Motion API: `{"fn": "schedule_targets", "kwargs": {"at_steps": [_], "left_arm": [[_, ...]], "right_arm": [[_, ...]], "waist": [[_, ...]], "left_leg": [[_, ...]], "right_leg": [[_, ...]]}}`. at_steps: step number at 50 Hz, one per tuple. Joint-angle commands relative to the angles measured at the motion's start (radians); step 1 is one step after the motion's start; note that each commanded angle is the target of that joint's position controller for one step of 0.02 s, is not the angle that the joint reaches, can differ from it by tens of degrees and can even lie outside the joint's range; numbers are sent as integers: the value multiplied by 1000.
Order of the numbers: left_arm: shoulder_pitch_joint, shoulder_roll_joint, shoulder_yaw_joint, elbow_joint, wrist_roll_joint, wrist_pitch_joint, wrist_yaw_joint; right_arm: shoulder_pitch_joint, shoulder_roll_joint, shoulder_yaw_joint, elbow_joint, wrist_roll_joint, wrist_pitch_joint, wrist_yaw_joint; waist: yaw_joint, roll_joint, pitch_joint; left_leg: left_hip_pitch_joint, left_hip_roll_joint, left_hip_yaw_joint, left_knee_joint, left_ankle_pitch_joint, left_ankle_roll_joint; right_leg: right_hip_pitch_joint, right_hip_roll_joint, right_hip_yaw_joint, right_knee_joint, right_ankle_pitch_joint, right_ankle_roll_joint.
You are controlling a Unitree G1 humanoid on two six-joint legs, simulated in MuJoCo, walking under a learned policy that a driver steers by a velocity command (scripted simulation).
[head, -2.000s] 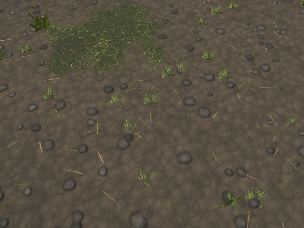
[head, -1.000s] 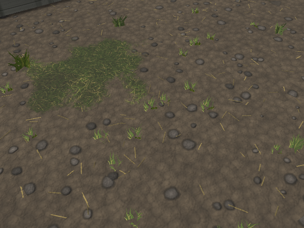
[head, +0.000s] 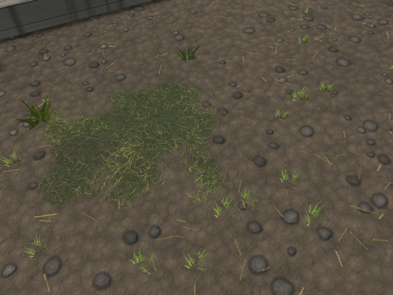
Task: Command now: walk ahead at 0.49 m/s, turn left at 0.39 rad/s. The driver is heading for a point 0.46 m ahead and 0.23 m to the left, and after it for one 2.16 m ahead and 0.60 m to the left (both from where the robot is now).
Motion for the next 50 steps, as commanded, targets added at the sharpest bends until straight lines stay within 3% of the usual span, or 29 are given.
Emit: {"fn": "schedule_targets", "kwargs": {"at_steps": [1, 7, 10, 12, 13, 14, 15, 16, 17, 18, 19, 21, 23, 25, 28, 32, 34, 36, 37, 38, 39, 40, 41, 42, 43, 44, 47, 50], "left_arm": [[14, 83, 4, -49, -2, -19, 5], [122, 107, 3, -18, 0, -7, 29], [100, 145, 13, -23, 4, 6, 46], [70, 173, 24, -43, 10, 22, 43], [35, 182, 28, -65, 4, 23, 33], [40, 100, 14, -118, -6, 20, 17], [-6, 109, 19, -187, -15, 10, 1], [-116, 138, 22, -213, -5, -3, -6], [-132, 139, 20, -224, -12, -16, -9], [-115, 132, 22, -211, -8, -15, -6], [-102, 125, 22, -213, 12, 3, -5], [-88, 106, 19, -221, 33, 42, -14], [-127, 103, 18, -246, 28, 62, -14], [-193, 106, 14, -280, 24, 69, -12], [-301, 112, 6, -331, 13, 72, -11], [-398, 132, -6, -376, 0, 66, -4], [-360, 158, -4, -372, -2, 57, 2], [-216, 200, 7, -334, 0, 43, 13], [-108, 220, 14, -313, 9, 25, 22], [-26, 293, 24, -324, 19, 20, 34], [-84, 314, 31, -352, -6, 46, 27], [-148, 236, 20, -377, -14, 65, 20], [-195, 159, -3, -387, -15, 72, 22], [-237, 131, -15, -387, -6, 81, 25], [-244, 138, -16, -381, 1, 82, 29], [-240, 156, -10, -372, 9, 84, 28], [-220, 173, -4, -353, 13, 76, 18], [-220, 184, -1, -345, 12, 83, 12]], "right_arm": [[-54, -14, 4, -63, 8, -2, 11], [-217, -9, 17, -134, 5, -9, 16], [-124, -42, -1, -117, -1, -9, 8], [57, -92, -28, -64, -7, -14, 4], [186, -136, -50, -29, -18, -19, -2], [227, -235, -79, -32, -24, -17, -13], [206, -277, -87, -48, -5, -3, -8], [164, -246, -78, -43, 14, 2, -14], [113, -195, -66, -49, 18, 0, -18], [68, -156, -55, -56, 16, -7, -21], [51, -134, -46, -59, 23, -16, -28], [68, -137, -40, -59, 32, -38, -31], [100, -178, -46, -57, 32, -48, -31], [140, -191, -48, -59, 29, -42, -30], [191, -186, -46, -66, 28, -20, -34], [234, -194, -48, -82, 17, 5, -47], [207, -203, -53, -103, 8, 11, -55], [127, -229, -61, -137, 12, 3, -54], [88, -223, -58, -157, 29, -7, -45], [132, -143, -38, -204, 49, -16, -44], [297, -151, -46, -207, 63, 2, -55], [312, -204, -52, -149, 19, 25, -60], [227, -209, -55, -151, -1, 37, -49], [187, -186, -52, -162, -3, 48, -39], [161, -170, -47, -174, -3, 61, -29], [181, -154, -41, -167, -2, 75, -21], [177, -141, -30, -174, 8, 86, -17], [126, -127, -13, -185, 3, 96, -16]], "waist": [[-11, -74, 76], [35, -88, 74], [-24, -136, 6], [-103, -155, -91], [-179, -111, -148], [-156, 63, -233], [-120, 133, -286], [-111, 1, -148], [-77, -42, -63], [-26, -104, -13], [4, -102, -3], [27, -63, -25], [30, -42, -11], [9, -8, -17], [-37, 43, -40], [-84, 61, -55], [-63, 67, -62], [13, 71, -97], [78, 28, -138], [73, -152, -284], [-17, -329, -446], [-39, -159, -372], [-26, -77, -237], [-41, -71, -155], [-43, -130, -107], [-46, -161, -94], [-54, -155, -124], [-40, -180, -124]], "left_leg": [[-16, -4, 43, -136, 124, -10], [19, -66, 169, -390, 115, 28], [149, -147, 215, -404, -34, 89], [348, -194, 198, -463, -105, 144], [552, -160, 118, -560, -91, 188], [814, 114, -261, -571, -127, 286], [946, 265, -743, -726, -111, 419], [857, 232, -589, -765, -121, 368], [728, 202, -480, -791, -48, 319], [623, 149, -388, -804, 76, 268], [553, 101, -314, -807, 180, 243], [504, 48, -242, -805, 310, 228], [473, 18, -187, -774, 565, 209], [475, -15, -150, -730, 743, 166], [526, -44, -155, -682, 787, 107], [633, -28, -222, -612, 755, 88], [643, -21, -265, -546, 744, 73], [588, -50, -292, -426, 741, 30], [506, -100, -280, -273, 622, 2], [353, -187, -176, 20, 20, -29], [220, -305, -84, 237, -586, -42], [184, -221, -98, 318, -509, -43], [173, -196, -87, 310, -444, -56], [175, -171, -78, 259, -405, -68], [183, -152, -77, 213, -371, -80], [223, -167, -56, 209, -345, -89], [259, -178, -44, 97, -328, -91], [297, -152, -17, -84, -320, -81]], "right_leg": [[-83, -263, 92, -147, 333, -16], [123, -303, -6, -59, 647, 3], [202, -331, -50, 133, 1052, 13], [168, -344, -57, 424, 1049, 3], [24, -326, -70, 675, 843, 19], [-310, -216, -69, 1026, 134, 54], [-617, -25, 121, 1262, -329, 79], [-730, -118, 224, 1220, -213, 65], [-706, -153, 217, 1131, -124, 66], [-643, -182, 214, 1042, -91, 74], [-585, -196, 214, 985, -86, 94], [-526, -201, 203, 914, -86, 126], [-534, -189, 175, 844, -50, 153], [-546, -166, 152, 762, 8, 165], [-558, -131, 146, 626, 88, 159], [-558, -83, 164, 465, 129, 137], [-480, -65, 193, 374, 105, 116], [-270, -42, 202, 231, 132, 78], [-83, -104, 236, 130, 332, 52], [167, -398, 457, 209, 799, -11], [258, -614, 741, 198, 1047, -187], [129, -573, 721, 170, 845, -205], [-1, -484, 582, 133, 658, -180], [-100, -411, 483, 85, 501, -138], [-163, -362, 414, 49, 421, -118], [-216, -326, 361, 34, 406, -113], [-229, -315, 307, 28, 391, -121], [-241, -311, 301, -2, 170, -115]]}}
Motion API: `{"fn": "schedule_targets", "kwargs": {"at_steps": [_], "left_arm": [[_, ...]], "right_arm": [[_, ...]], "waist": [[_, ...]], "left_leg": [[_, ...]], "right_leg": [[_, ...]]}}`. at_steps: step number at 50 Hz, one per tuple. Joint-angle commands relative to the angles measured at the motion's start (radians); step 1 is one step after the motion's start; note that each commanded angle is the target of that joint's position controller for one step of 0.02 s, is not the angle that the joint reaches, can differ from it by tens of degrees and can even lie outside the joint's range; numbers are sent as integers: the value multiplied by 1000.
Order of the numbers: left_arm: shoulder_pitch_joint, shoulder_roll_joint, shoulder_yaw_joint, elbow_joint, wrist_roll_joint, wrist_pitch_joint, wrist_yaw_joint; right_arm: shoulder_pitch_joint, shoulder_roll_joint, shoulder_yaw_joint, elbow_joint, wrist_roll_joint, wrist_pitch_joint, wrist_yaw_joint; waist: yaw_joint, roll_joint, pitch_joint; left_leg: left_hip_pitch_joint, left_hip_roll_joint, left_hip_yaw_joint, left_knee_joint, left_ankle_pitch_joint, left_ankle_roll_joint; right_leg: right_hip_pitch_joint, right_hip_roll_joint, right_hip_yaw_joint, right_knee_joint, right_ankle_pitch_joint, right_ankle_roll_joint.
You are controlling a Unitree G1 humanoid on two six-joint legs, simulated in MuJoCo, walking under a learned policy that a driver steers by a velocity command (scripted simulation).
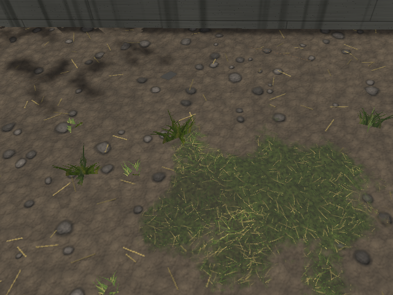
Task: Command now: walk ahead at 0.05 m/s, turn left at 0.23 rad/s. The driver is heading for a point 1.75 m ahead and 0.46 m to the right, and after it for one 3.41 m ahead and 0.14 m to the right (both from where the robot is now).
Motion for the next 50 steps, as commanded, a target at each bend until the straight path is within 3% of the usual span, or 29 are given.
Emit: {"fn": "schedule_targets", "kwargs": {"at_steps": [1, 3, 5, 7, 8, 9, 10, 11, 12, 14, 15, 16, 17, 21, 35, 50], "left_arm": [[-16, 134, 32, -49, 1, -2, -6], [1, 152, 39, -39, 2, 12, -13], [16, 166, 45, -27, -4, 29, -17], [50, 160, 46, -9, -12, 41, -17], [71, 117, 36, -13, -12, 39, -22], [61, 50, 19, -39, -31, 32, -22], [31, 82, 26, -13, -22, 36, -20], [42, 66, 24, -4, -25, 36, -25], [68, 61, 22, 18, -19, 33, -27], [87, 79, 22, 42, -2, 19, -24], [102, 90, 21, 54, -2, 10, -20], [92, 116, 26, 67, -13, 5, -17], [104, 102, 25, 84, -23, 5, -19], [101, 75, 16, 132, -18, 10, -15], [116, 53, 8, 266, -18, 17, 2], [124, 20, -4, 342, -19, 22, 10]], "right_arm": [[116, -28, 7, -15, -1, 13, 3], [88, -34, 14, -21, 4, 13, 4], [105, -31, 21, -9, 6, 3, 2], [132, -35, 27, 6, -2, -17, -2], [115, -70, 28, -8, -17, -31, -8], [49, -125, 19, -25, -10, -38, -16], [-8, -67, 36, -26, -10, -49, -18], [-51, -35, 48, -21, -5, -60, -24], [-69, -34, 51, -10, -2, -68, -30], [-29, -40, 52, 13, 9, -82, -35], [-2, -35, 53, 24, 12, -87, -34], [62, -25, 54, 41, 19, -91, -31], [73, -32, 52, 65, 19, -89, -33], [72, -29, 48, 103, 15, -78, -36], [107, -3, 55, 231, 18, -79, -46], [168, 35, 68, 309, 17, -77, -53]], "waist": [[-30, -193, -146], [-11, -210, -139], [-18, -188, -124], [-36, -133, -80], [-20, -11, -72], [15, 188, -37], [2, 125, 6], [38, 110, -2], [56, 109, -1], [50, 94, -39], [40, 72, -66], [0, 37, -75], [12, 25, -65], [7, -31, -21], [8, -35, -25], [5, -34, 1]], "left_leg": [[129, 17, 46, -163, 12, 8], [173, 17, 74, -273, 11, 19], [244, 16, 99, -416, 63, 40], [371, 33, 67, -658, 196, 85], [385, 169, -117, -793, 118, 110], [217, 348, -342, -883, 17, 173], [63, 346, -301, -897, -3, 186], [41, 288, -234, -882, -1, 156], [71, 241, -171, -858, 47, 127], [171, 190, -107, -787, 251, 93], [211, 183, -103, -760, 313, 83], [220, 165, -106, -767, 337, 73], [249, 157, -92, -766, 313, 73], [255, 150, -77, -755, 277, 80], [269, 141, -49, -750, 334, 77], [267, 140, -39, -746, 335, 73]], "right_leg": [[44, -213, 201, -185, -41, -158], [43, -217, 222, -193, -154, -154], [22, -219, 233, -180, -204, -138], [-75, -197, 217, -154, -269, -61], [-115, -143, 162, -53, -294, 2], [-96, -5, 33, 23, -291, 57], [62, -26, 88, 107, -252, 53], [127, -18, 93, 85, -181, 47], [146, -10, 82, 54, -118, 45], [183, -34, 89, -35, 0, 50], [210, -66, 114, -64, 36, 56], [220, -81, 138, -53, 51, 55], [187, -76, 139, -59, 21, 55], [160, -74, 145, -91, 8, 59], [203, -87, 156, -84, 37, 39], [194, -83, 156, -80, 28, 36]]}}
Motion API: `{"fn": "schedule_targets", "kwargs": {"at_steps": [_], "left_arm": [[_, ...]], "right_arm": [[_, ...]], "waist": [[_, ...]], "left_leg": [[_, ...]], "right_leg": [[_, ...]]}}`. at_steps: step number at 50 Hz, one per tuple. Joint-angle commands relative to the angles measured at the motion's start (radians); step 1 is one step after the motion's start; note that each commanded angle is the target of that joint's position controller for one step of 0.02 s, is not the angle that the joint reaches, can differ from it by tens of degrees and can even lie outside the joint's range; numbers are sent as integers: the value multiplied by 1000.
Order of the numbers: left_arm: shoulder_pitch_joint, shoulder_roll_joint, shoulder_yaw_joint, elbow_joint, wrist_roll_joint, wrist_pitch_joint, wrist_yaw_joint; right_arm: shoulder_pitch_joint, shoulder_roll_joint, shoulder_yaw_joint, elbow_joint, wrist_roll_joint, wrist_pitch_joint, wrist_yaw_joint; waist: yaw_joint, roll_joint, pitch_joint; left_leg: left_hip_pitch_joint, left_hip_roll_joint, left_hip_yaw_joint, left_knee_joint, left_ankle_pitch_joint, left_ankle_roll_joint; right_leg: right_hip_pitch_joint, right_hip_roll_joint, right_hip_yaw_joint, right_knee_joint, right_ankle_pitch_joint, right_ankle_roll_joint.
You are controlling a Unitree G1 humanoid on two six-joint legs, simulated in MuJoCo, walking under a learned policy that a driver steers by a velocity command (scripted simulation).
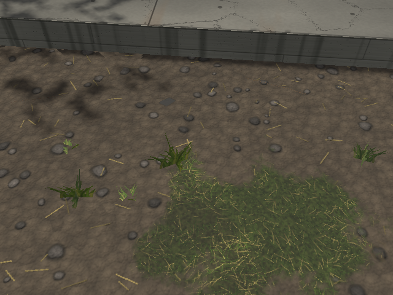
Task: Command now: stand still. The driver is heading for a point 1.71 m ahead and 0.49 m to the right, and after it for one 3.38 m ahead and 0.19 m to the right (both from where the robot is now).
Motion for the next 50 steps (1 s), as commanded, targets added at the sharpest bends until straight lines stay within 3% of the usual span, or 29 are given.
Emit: {"fn": "schedule_targets", "kwargs": {"at_steps": [1, 21, 22, 24, 26, 27, 29, 31, 33, 35, 36, 37, 38, 39, 40, 41, 43, 45, 50], "left_arm": [[57, 82, 11, -1, 0, -4, 4], [89, 50, 3, 39, -1, -3, 10], [95, 43, 2, 43, 0, -2, 10], [82, 53, 9, 29, 5, 2, 6], [32, 47, 13, -7, 20, 4, -6], [3, 25, 9, -31, 32, -1, -13], [-45, 33, 14, -76, 32, -21, -23], [-57, 50, 23, -106, 25, -46, -34], [-45, 55, 32, -122, 12, -64, -43], [90, 34, 39, -88, 1, -71, -46], [211, 46, 52, -43, 0, -73, -41], [337, 110, 73, -15, 14, -81, -30], [467, 223, 99, 8, 10, -76, -27], [387, 168, 84, 2, 9, -62, -25], [265, 136, 73, -44, 12, -64, -29], [194, 123, 68, -71, 12, -73, -33], [169, 83, 50, -76, 9, -92, -29], [230, 72, 41, -49, 6, -105, -24], [311, 68, 24, -24, 7, -111, -19]], "right_arm": [[65, -83, -12, -4, 0, -5, -4], [110, -44, -9, 26, -1, -7, -7], [122, -40, -8, 30, -3, -7, -6], [139, -82, -27, 29, -3, 1, -5], [190, -120, -47, 28, -3, 12, -1], [213, -130, -55, 32, -5, 12, 0], [227, -121, -61, 31, -16, 0, 2], [215, -128, -68, 23, -22, -20, 6], [188, -131, -72, 11, -17, -36, 8], [120, -134, -74, -8, -2, -43, 11], [108, -122, -71, -16, -4, -49, 15], [90, -76, -56, -36, -9, -60, 24], [103, -16, -43, -82, -9, -68, 33], [68, -81, -58, -90, -38, -63, 41], [37, -67, -57, -98, -37, -65, 53], [33, -48, -52, -94, -26, -72, 61], [43, -51, -58, -87, -30, -66, 70], [33, -59, -64, -93, -28, -50, 72], [-194, -43, -58, -179, -21, -33, 75]], "waist": [[2, 2, 40], [0, 6, 53], [-3, 9, 34], [-14, 54, 60], [-49, 125, 141], [-62, 152, 187], [-69, 144, 223], [-53, 114, 204], [-30, 110, 164], [54, 92, 129], [98, 41, 88], [152, -127, 40], [157, -360, -21], [95, -198, 61], [48, -77, 128], [19, -26, 135], [-15, -25, 103], [-19, -48, 77], [10, -69, 107]], "left_leg": [[-99, 116, -96, -81, 143, 24], [-98, 117, -90, -80, 145, 24], [-92, 111, -92, -96, 57, 27], [-112, 106, -128, -122, -240, 60], [-116, 195, -271, -208, -543, 131], [-122, 267, -351, -247, -602, 172], [-98, 336, -420, -280, -519, 221], [-24, 333, -381, -252, -366, 223], [-30, 299, -303, -214, -239, 198], [-188, 240, -198, -125, -162, 159], [-287, 187, -142, -12, -84, 135], [-394, 91, -15, 270, -39, 95], [-590, -31, 98, 590, -253, 51], [-634, 33, 10, 761, -246, 68], [-651, 83, -14, 804, -134, 77], [-619, 110, -21, 787, -44, 72], [-567, 132, -2, 737, 31, 51], [-580, 120, 34, 719, 59, 36], [-650, 96, 105, 557, 135, 7]], "right_leg": [[41, -85, 83, -43, 110, -29], [28, -82, 82, -36, 101, -26], [35, -72, 75, -37, 35, -27], [-23, -12, 25, 42, -180, -39], [-199, 43, -40, 197, -319, -47], [-262, 29, -68, 275, -297, -49], [-368, -26, -43, 396, -284, -61], [-415, -52, -27, 388, -285, -70], [-319, -39, -45, 296, -238, -74], [-21, 13, -102, 124, -105, -80], [178, 52, -106, 75, -104, -76], [329, -102, 110, -59, -236, -94], [419, -352, 580, -246, -494, -187], [297, -376, 647, -270, -568, -213], [202, -352, 551, -263, -525, -206], [148, -309, 443, -272, -376, -194], [136, -237, 282, -276, -132, -169], [184, -207, 187, -252, 116, -160], [192, -173, 72, -244, 425, -163]]}}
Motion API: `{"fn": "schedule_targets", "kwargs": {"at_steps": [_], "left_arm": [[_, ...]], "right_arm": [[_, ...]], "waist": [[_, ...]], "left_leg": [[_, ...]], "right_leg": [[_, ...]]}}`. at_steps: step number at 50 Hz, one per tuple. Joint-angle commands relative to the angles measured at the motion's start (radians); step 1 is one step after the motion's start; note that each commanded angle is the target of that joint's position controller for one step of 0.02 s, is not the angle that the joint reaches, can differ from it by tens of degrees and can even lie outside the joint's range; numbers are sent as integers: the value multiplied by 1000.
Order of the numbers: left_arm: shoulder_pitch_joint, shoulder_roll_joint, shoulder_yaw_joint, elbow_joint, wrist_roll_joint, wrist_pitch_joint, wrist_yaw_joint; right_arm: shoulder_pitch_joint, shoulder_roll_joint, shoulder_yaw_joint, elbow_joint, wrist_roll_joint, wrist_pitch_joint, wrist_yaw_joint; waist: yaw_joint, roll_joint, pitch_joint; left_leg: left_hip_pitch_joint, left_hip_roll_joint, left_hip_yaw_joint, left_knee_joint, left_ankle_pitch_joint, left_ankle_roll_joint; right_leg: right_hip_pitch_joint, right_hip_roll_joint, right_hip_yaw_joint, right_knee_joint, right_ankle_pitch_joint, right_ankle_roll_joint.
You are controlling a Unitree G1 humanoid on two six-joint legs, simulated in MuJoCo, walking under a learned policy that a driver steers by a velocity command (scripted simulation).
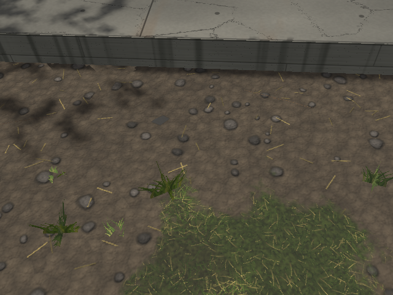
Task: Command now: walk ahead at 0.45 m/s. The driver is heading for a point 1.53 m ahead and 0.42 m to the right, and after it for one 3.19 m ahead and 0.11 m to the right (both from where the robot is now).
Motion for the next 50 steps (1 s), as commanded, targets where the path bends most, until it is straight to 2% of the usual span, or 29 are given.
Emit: {"fn": "schedule_targets", "kwargs": {"at_steps": [1, 3, 6, 8, 9, 10, 11, 12, 13, 14, 15, 17, 19, 22, 24, 27, 32, 35, 36, 37, 38, 39, 40, 41, 42, 43, 45, 47, 50], "left_arm": [[79, 107, 7, -12, 0, -12, 6], [91, 112, 4, -8, -1, -16, 10], [91, 135, 8, 0, 2, -20, 17], [57, 159, 15, -4, 4, -23, 21], [42, 171, 19, -6, 7, -19, 22], [19, 180, 23, -11, 3, -13, 20], [24, 156, 17, -29, -4, -11, 13], [144, 26, -2, -48, -29, -6, -2], [73, 129, 25, -53, -15, -1, -4], [-41, 146, 32, -98, -7, -2, -6], [-97, 140, 33, -112, -1, -7, -9], [-73, 97, 33, -102, 19, 14, -15], [-65, 69, 31, -103, 25, 35, -23], [-187, 91, 35, -153, 25, 55, -32], [-292, 103, 36, -190, 19, 57, -35], [-416, 93, 28, -233, 7, 53, -39], [-550, 95, 21, -279, 2, 44, -37], [-536, 112, 28, -289, 3, 31, -32], [-481, 125, 35, -275, 4, 27, -26], [-374, 143, 46, -242, 5, 21, -18], [-205, 164, 60, -185, 12, 11, -10], [-31, 234, 83, -146, 38, 4, 1], [26, 332, 108, -140, 51, 9, -3], [-55, 281, 101, -146, 9, 25, -14], [-174, 226, 84, -165, -3, 24, -17], [-224, 167, 68, -169, 1, 15, -21], [-219, 102, 47, -139, 0, 1, -12], [-160, 115, 45, -112, -1, -14, -7], [-106, 158, 49, -97, -4, -21, -6]], "right_arm": [[-126, -9, 7, -85, 7, 0, 4], [-199, 2, 16, -112, 14, -1, 4], [-218, -21, 13, -131, 17, -3, -3], [-119, -54, -3, -109, 17, -10, -15], [0, -77, -16, -71, 18, -17, -23], [154, -95, -30, -19, 14, -25, -30], [301, -156, -52, 15, -10, -30, -40], [344, -243, -72, 10, -31, -28, -36], [270, -211, -69, 7, 13, -15, -24], [143, -156, -52, -14, 26, -18, -23], [88, -91, -36, -21, 24, -28, -18], [98, -24, -12, 8, 18, -48, -27], [152, -33, -7, 32, 18, -65, -33], [211, -78, -10, 44, 20, -72, -34], [251, -76, -5, 47, 22, -69, -32], [307, -69, 3, 54, 23, -67, -33], [395, -75, 6, 82, 14, -64, -44], [373, -93, 2, 85, 5, -62, -52], [356, -104, -2, 83, 5, -61, -55], [343, -116, -5, 83, 4, -59, -55], [319, -119, -6, 77, 10, -55, -53], [309, -92, 3, 49, 23, -57, -49], [438, 18, 21, 33, 64, -54, -35], [367, -87, -7, 38, 36, -50, -38], [265, -90, -11, 0, 28, -53, -35], [214, -77, -11, -11, 24, -57, -33], [226, -40, -11, -7, -1, -34, -24], [234, -15, -9, -7, -7, -14, -13], [121, -26, -11, -51, -9, 3, -4]], "waist": [[3, -105, 133], [16, -118, 143], [0, -130, 130], [-55, -139, 66], [-105, -139, 3], [-172, -123, -70], [-217, -63, -158], [-136, 152, -273], [-137, 50, -256], [-90, 24, -76], [-69, -35, 0], [-1, -39, 40], [20, -21, 40], [13, 0, 74], [-12, 5, 93], [-46, 17, 97], [-89, 38, 99], [-55, 47, 87], [-26, 56, 58], [18, 59, 3], [92, 38, -79], [151, -22, -191], [92, -257, -316], [79, -106, -274], [39, -85, -105], [17, -37, -31], [-41, -57, 16], [-57, -68, 15], [-53, -76, 52]], "left_leg": [[-114, -20, 51, -146, 66, -14], [-50, -45, 80, -283, 106, -6], [57, -76, 97, -392, 107, 38], [183, -119, 100, -411, 56, 80], [289, -139, 91, -430, 31, 101], [466, -138, 81, -507, 66, 120], [689, 17, -87, -535, -68, 160], [942, 338, -615, -610, -153, 312], [874, 327, -782, -759, -317, 330], [717, 299, -611, -794, -362, 286], [580, 258, -503, -831, -248, 250], [423, 176, -329, -856, -38, 189], [395, 147, -248, -863, 94, 177], [410, 123, -177, -897, 145, 168], [447, 107, -148, -908, 203, 153], [498, 83, -101, -895, 326, 122], [668, 115, -83, -845, 471, 123], [742, 146, -69, -758, 676, 126], [748, 148, -59, -690, 815, 116], [749, 142, -50, -570, 909, 106], [685, 113, -23, -385, 859, 88], [476, 72, 0, -114, 548, 73], [93, -127, 41, 294, -240, 26], [-5, -106, -101, 377, -299, 43], [-49, -52, -105, 344, -206, 47], [-22, -19, -104, 286, -143, 46], [75, 18, -98, 186, -106, 30], [95, 18, -76, 144, -94, 13], [2, 42, -46, 56, -14, -13]], "right_leg": [[-33, -238, 130, -89, 553, -69], [-42, -232, 106, -91, 611, -65], [3, -260, 89, -55, 779, -65], [54, -272, 69, 80, 1025, -56], [72, -271, 63, 218, 1088, -52], [24, -252, 47, 407, 1018, -43], [-154, -211, 27, 674, 716, -37], [-506, -22, 4, 1094, -145, -3], [-627, -13, 129, 1200, -195, -19], [-688, -82, 133, 1163, -93, -28], [-653, -114, 130, 1100, -28, -29], [-533, -155, 130, 997, 0, -10], [-508, -160, 111, 939, 6, 10], [-609, -182, 76, 836, 91, 36], [-673, -188, 54, 739, 168, 51], [-670, -165, 17, 563, 258, 62], [-674, -120, -19, 394, 271, 35], [-606, -87, -26, 329, 173, -9], [-524, -58, -37, 314, 128, -28], [-408, -27, -43, 288, 104, -49], [-205, -22, -40, 218, 163, -74], [62, -198, 146, 215, 94, -122], [344, -510, 666, 131, 59, -288], [265, -468, 742, 42, -37, -272], [107, -436, 567, 15, -39, -232], [-16, -391, 465, -23, 61, -199], [-157, -306, 306, -59, 194, -133], [-178, -285, 250, -70, 296, -128], [-175, -268, 193, -106, 328, -127]]}}
Velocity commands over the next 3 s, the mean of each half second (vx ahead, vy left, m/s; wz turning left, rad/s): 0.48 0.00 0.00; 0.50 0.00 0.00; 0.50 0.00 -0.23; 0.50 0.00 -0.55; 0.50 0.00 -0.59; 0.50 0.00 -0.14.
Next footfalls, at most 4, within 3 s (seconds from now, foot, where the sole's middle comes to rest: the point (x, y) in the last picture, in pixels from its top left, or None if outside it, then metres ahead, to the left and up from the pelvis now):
0.22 left None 0.30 0.08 -0.78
0.78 right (241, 263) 0.61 -0.08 -0.78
1.32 left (193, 190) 0.92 0.10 -0.78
1.88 right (251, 149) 1.14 -0.16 -0.78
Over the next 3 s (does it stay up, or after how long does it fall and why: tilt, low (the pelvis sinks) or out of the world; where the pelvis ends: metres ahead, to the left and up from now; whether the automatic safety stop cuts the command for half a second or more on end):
stays up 1.44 -0.37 0.00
